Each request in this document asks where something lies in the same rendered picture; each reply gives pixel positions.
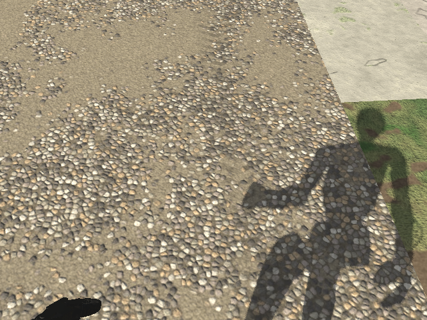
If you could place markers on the left robot hand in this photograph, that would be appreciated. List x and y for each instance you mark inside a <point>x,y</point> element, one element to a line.
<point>65,309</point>

